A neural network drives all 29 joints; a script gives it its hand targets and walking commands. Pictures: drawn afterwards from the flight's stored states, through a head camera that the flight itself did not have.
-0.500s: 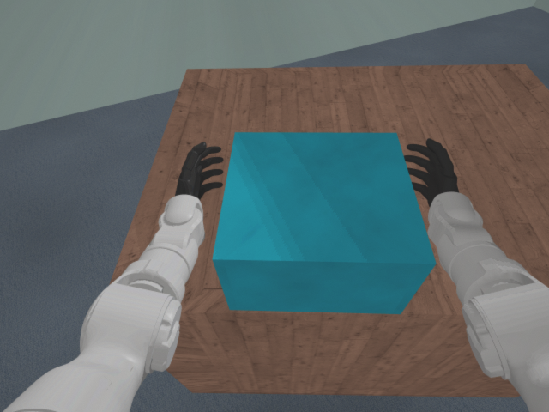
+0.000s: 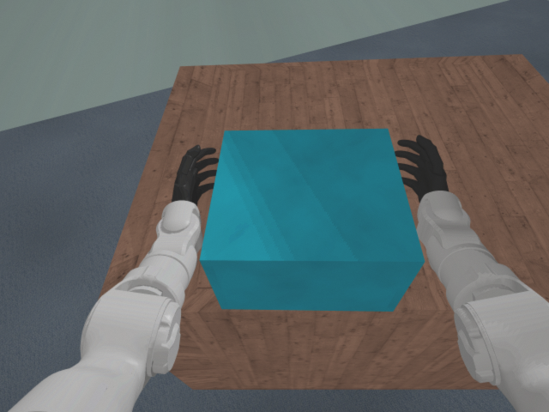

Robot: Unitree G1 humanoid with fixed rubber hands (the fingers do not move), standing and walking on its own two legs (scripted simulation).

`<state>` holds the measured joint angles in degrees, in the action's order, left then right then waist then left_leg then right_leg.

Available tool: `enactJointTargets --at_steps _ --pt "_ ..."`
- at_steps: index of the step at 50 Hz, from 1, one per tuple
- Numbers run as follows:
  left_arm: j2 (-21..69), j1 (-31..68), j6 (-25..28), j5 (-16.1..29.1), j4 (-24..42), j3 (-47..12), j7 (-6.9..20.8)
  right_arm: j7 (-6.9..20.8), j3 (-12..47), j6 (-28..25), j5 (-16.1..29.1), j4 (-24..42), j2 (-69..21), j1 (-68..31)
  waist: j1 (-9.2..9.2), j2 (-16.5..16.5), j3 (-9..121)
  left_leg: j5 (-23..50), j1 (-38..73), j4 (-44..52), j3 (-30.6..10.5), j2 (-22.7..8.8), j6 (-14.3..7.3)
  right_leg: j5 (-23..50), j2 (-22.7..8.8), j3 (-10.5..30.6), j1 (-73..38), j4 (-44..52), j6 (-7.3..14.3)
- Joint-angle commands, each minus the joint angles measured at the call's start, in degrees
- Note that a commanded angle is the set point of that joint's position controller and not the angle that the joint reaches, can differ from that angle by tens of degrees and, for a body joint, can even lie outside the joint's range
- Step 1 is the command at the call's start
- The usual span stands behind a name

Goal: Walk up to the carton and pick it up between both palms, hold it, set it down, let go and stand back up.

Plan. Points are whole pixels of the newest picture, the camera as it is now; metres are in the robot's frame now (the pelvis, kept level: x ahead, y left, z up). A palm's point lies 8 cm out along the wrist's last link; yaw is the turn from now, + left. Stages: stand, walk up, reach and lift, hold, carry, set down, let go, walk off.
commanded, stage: reach and lift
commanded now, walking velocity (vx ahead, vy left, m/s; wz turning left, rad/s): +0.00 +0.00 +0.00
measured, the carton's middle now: (305, 217) +0.42 -0.01 +0.02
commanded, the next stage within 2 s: none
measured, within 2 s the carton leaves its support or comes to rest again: leaves its support in 1.02 s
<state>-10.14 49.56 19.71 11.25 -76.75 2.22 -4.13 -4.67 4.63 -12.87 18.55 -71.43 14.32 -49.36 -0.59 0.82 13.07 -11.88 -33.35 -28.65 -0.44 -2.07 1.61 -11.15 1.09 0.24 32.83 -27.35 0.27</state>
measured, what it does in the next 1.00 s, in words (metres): stands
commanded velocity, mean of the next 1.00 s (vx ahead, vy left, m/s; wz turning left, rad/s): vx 0.00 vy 0.00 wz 0.00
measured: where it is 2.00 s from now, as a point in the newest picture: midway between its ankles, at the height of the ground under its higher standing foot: outside the picture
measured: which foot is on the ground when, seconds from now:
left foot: down 0.00-1.00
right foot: down 0.00-1.00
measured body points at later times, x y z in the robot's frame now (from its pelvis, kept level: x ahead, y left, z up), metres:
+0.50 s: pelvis +0.01 +0.00 +0.01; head +0.05 +0.00 +0.46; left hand +0.43 +0.18 +0.08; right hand +0.44 -0.19 +0.09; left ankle +0.00 +0.13 -0.73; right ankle +0.01 -0.11 -0.73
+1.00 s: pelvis +0.03 +0.01 +0.02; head +0.04 +0.01 +0.47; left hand +0.42 +0.19 +0.08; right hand +0.42 -0.19 +0.09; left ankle +0.01 +0.13 -0.73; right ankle +0.01 -0.12 -0.73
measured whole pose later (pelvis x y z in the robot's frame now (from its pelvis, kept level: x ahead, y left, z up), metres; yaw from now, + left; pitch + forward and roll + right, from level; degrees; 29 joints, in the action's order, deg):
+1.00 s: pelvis +0.03 +0.01 +0.02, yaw +2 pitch +8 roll -1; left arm -5.6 33.7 11.4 -0.1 -53.4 9.3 -3.4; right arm -3.9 -6.7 -7.7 3.9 -52.2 9.9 -33.5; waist 1.6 0.5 6.9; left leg -10.0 -15.9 -18.4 -1.7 -1.5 1.2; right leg -8.3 0.3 -1.7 13.2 -14.1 -0.2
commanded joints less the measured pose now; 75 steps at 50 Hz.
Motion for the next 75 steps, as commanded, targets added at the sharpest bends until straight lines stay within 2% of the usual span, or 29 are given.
enactJointTargets --at_steps 1,5,7,9,11,14,17,19,21,24,32,36,41,45,46,48,49,51,52,55,59,64,65,66,67,69,71,73,75 --pt "2.83 23.09 1.79 -1.13 7.8 -1.52 0.4 1.86 -0.49 -0.52 -2.7 7.42 -4.61 -23.46 0.13 -1.9 25.3 15.78 15.67 -1.1 1.51 1.34 0.98 8.76 -0.56 -1.0 -9.67 3.37 -0.38" --pt "2.82 21.21 1.32 -3.01 5.26 -0.4 1.2 2.09 -1.37 -0.78 -3.38 4.58 -4.11 -22.04 0.01 -0.93 22.4 16.55 16.72 -0.31 1.42 1.25 1.33 9.59 -0.62 -1.02 -11.26 3.94 -0.14" --pt "4.45 23.02 1.88 -2.9 7.84 -0.41 1.41 2.56 -1.59 -1.29 -4.13 7.53 -7.04 -23.09 0.2 -1.22 24.56 17.71 16.76 -0.81 1.69 1.67 1.29 10.71 -0.65 -0.9 -11.6 4.05 -0.56" --pt "5.29 23.69 1.99 -4.54 7.6 0.37 1.63 2.98 -3.02 -1.14 -5.68 6.04 -7.84 -22.69 0.23 -0.24 21.81 16.87 16.05 -0.16 1.88 1.7 1.25 10.37 -0.95 -0.82 -12.12 4.13 -0.53" --pt "8.36 21.26 2.07 -5.46 11.66 0.36 0.6 3.84 -2.48 -1.95 -4.91 5.33 -5.42 -21.09 -0.05 2.8 22.36 25.97 24.64 -1.62 0.3 0.49 3.4 12.28 0.46 -2.59 -7.55 5.93 1.37" --pt "11.18 20.76 1.45 -6.59 12.48 0.32 1.29 4.41 -2.84 -2.22 -6.81 6.99 -8.47 -20.46 0.75 2.18 23.0 27.67 26.41 -1.28 0.33 0.27 3.42 13.78 0.61 -2.93 -8.4 7.11 1.17" --pt "16.36 20.93 1.75 -9.53 11.85 1.08 3.29 5.51 -3.4 -2.47 -12.2 9.0 -16.45 -20.58 1.26 0.38 21.77 24.83 24.42 0.58 0.85 0.84 2.35 15.41 -0.18 -2.69 -12.34 8.21 0.41" --pt "25.74 22.58 2.07 -13.29 11.2 0.26 6.42 7.79 -3.43 -2.71 -17.55 10.42 -27.68 -20.37 1.99 -0.12 20.28 22.38 23.94 2.74 1.28 1.35 2.09 16.8 -0.89 -2.53 -16.02 9.32 0.01" --pt "35.0 22.94 2.23 -16.06 11.37 -1.66 9.63 10.49 -2.79 -2.72 -18.7 12.33 -36.97 -20.3 2.96 0.29 20.63 21.04 23.59 4.66 1.05 1.71 2.04 20.69 -1.12 -1.84 -21.81 9.12 0.37" --pt "36.52 21.43 2.65 -16.55 12.24 -1.85 10.52 11.52 -2.65 -2.48 -19.21 13.74 -38.39 -18.94 3.4 0.71 19.33 19.57 21.61 6.72 0.57 1.89 1.68 23.13 -1.23 -1.33 -26.38 8.88 0.61" --pt "34.76 20.7 0.16 -18.3 15.31 0.28 10.61 12.15 -4.23 -1.62 -23.32 15.57 -38.53 -16.04 2.39 -0.79 11.03 15.34 21.7 10.74 1.39 1.62 0.95 16.63 -1.19 -1.62 -26.46 10.79 0.02" --pt "36.71 20.0 -1.66 -17.63 19.83 -1.88 9.42 12.11 -2.88 -1.5 -22.35 18.02 -39.75 -15.78 1.79 0.42 14.54 20.22 25.79 9.52 1.72 1.52 2.04 18.19 -0.47 -2.12 -26.03 11.54 0.26" --pt "40.02 18.25 -4.16 -15.13 28.18 -7.35 7.84 11.21 2.79 -0.45 -18.01 23.55 -41.77 -15.68 1.71 1.86 19.75 27.96 28.32 7.14 1.37 2.41 3.02 26.93 0.37 -2.02 -30.36 10.41 -0.07" --pt "40.82 16.33 -6.8 -14.28 33.1 -9.44 7.92 10.48 6.4 1.6 -15.46 27.87 -42.29 -14.96 1.58 0.49 18.59 27.37 26.47 7.74 0.85 3.29 2.17 30.91 0.29 -1.32 -34.43 9.38 -0.93" --pt "37.8 14.28 -7.47 -13.69 31.23 -8.91 9.41 9.38 9.07 2.77 -16.1 29.56 -44.88 -12.6 3.3 -4.42 16.27 21.26 22.06 8.29 1.42 4.28 0.12 30.98 -1.19 -0.21 -38.04 9.69 -2.49" --pt "39.36 16.68 -7.43 -11.74 36.9 -11.55 10.12 8.58 12.3 3.14 -15.34 35.36 -47.13 -16.33 2.39 -4.12 20.71 19.91 18.15 9.48 0.79 4.59 -0.57 35.4 -1.42 0.29 -41.54 7.54 -3.49" --pt "39.64 15.98 -8.56 -12.12 37.83 -12.34 9.89 8.43 12.89 4.28 -14.48 34.95 -46.93 -15.03 2.47 -2.78 18.16 19.15 18.16 9.87 0.55 4.69 -0.38 34.01 -1.52 0.7 -41.33 7.9 -3.18" --pt "42.3 17.42 -10.64 -10.29 44.68 -15.97 9.04 8.65 15.93 5.45 -11.56 41.16 -47.7 -17.23 1.81 -1.37 21.87 23.63 21.68 8.57 -0.51 4.42 0.43 32.95 -0.49 0.42 -39.73 7.82 -2.24" --pt "42.52 15.11 -12.43 -10.28 44.93 -16.71 8.68 8.43 17.29 6.66 -9.99 42.46 -46.97 -16.53 2.01 -1.11 19.36 24.66 22.84 8.12 -0.95 4.58 0.43 33.04 -0.41 0.72 -38.97 8.5 -1.93" --pt "44.28 13.6 -16.76 -9.35 50.95 -19.55 8.43 7.56 20.11 9.61 -7.85 49.38 -46.38 -16.99 2.41 -2.35 18.94 26.98 26.12 7.33 -2.04 4.52 0.9 30.86 0.79 0.36 -36.98 8.96 -1.64" --pt "44.81 12.87 -23.02 -9.56 56.79 -20.8 8.73 6.89 17.55 14.14 -7.08 48.47 -43.21 -13.65 4.55 -2.02 14.47 26.26 31.08 8.02 -2.59 3.88 1.84 21.58 2.06 -0.8 -30.76 11.38 -0.49" --pt "45.5 12.51 -30.3 -11.3 59.96 -20.49 9.02 7.56 13.78 16.95 -6.24 50.13 -39.44 -17.45 4.54 2.14 10.4 22.46 31.75 9.56 -2.59 3.49 3.01 12.26 2.59 -1.66 -27.19 13.29 1.13" --pt "44.76 10.94 -31.61 -12.36 58.47 -19.04 9.24 7.69 13.03 17.51 -6.63 49.74 -39.14 -16.97 4.14 1.5 8.75 20.66 31.25 10.04 -2.18 3.58 2.84 11.23 2.41 -1.53 -27.88 13.83 1.07" --pt "44.49 13.58 -32.27 -12.1 58.68 -19.0 9.63 7.73 11.37 17.98 -7.46 48.25 -38.68 -17.89 5.18 1.19 8.71 17.3 30.76 11.12 -2.12 3.72 2.64 9.29 2.16 -1.69 -27.53 14.14 0.81" --pt "45.45 15.86 -31.99 -11.63 59.9 -19.47 9.57 8.08 10.78 16.73 -8.03 50.22 -38.54 -21.02 4.69 1.58 12.5 16.26 30.61 11.5 -2.07 3.53 2.75 9.18 2.04 -2.17 -27.04 13.59 0.76" --pt "44.1 14.56 -32.74 -13.05 55.21 -17.16 9.91 8.65 8.85 16.82 -9.64 47.36 -38.64 -21.3 4.43 0.13 8.54 11.22 28.85 12.7 -1.63 3.59 1.72 6.58 1.57 -2.29 -26.88 13.96 0.53" --pt "43.96 15.94 -32.68 -13.71 54.9 -15.81 9.97 9.53 6.9 16.47 -10.66 46.24 -39.31 -22.32 3.47 1.36 10.4 8.46 28.76 13.4 -1.05 3.77 1.4 5.07 1.14 -2.32 -26.65 13.91 0.63" --pt "43.19 15.0 -32.95 -14.94 53.86 -14.35 9.79 10.29 5.77 16.3 -11.24 44.6 -39.3 -21.23 3.21 1.56 10.17 8.29 29.47 13.74 -0.72 3.71 1.0 5.39 0.94 -2.24 -26.62 14.04 0.52" --pt "42.72 12.46 -33.57 -15.94 53.89 -12.25 9.85 10.76 6.41 16.13 -10.68 46.08 -38.93 -22.04 1.41 1.13 10.01 10.4 29.58 13.74 -0.48 3.69 0.72 7.07 1.24 -2.29 -28.51 13.78 0.44"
